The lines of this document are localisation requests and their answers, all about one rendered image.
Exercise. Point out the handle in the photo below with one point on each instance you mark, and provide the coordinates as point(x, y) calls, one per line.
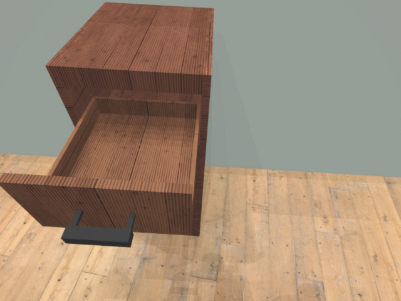
point(87, 235)

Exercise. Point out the drawer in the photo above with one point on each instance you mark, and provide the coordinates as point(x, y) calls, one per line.
point(124, 156)

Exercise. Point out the cabinet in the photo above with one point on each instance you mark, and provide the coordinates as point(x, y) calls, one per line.
point(141, 51)

